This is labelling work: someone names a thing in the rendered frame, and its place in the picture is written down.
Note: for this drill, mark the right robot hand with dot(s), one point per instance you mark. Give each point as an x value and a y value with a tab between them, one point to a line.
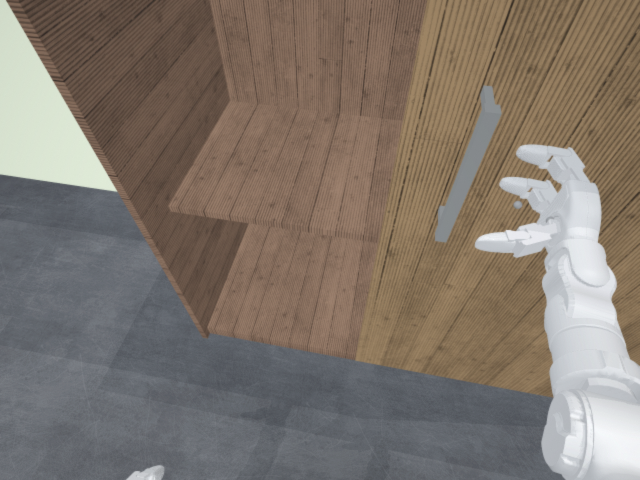
576	208

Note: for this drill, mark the robot right forearm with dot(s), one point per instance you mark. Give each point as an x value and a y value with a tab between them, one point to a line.
585	340

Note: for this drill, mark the handle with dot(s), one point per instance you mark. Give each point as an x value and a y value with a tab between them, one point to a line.
484	129

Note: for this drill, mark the right robot upper arm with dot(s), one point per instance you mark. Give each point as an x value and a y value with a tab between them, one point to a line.
589	436

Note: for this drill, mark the wardrobe door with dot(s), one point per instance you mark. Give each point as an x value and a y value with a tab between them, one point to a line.
566	73

